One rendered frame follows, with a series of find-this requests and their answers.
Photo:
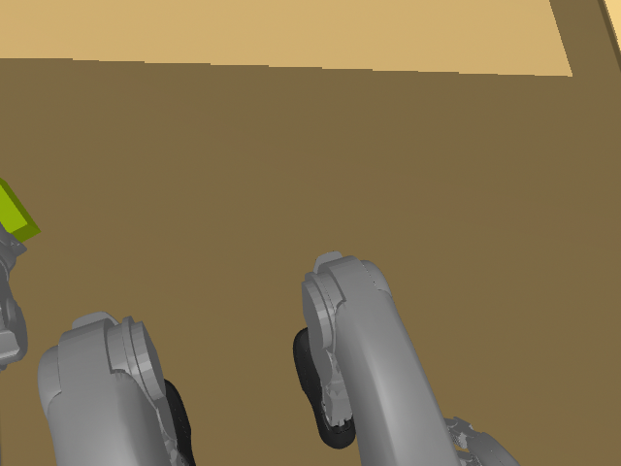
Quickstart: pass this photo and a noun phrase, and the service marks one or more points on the right robot hand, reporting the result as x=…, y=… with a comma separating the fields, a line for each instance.
x=484, y=450

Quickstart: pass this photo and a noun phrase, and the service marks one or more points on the left robot hand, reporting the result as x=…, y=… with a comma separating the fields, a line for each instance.
x=18, y=247

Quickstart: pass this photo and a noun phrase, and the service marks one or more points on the left robot foot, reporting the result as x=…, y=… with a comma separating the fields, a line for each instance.
x=181, y=423

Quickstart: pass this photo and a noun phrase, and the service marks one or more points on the left robot arm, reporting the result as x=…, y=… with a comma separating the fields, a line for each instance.
x=13, y=332

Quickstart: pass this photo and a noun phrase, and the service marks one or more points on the right robot foot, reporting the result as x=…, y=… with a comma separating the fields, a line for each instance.
x=336, y=437

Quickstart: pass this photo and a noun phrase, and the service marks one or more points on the small box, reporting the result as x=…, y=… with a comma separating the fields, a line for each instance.
x=13, y=215

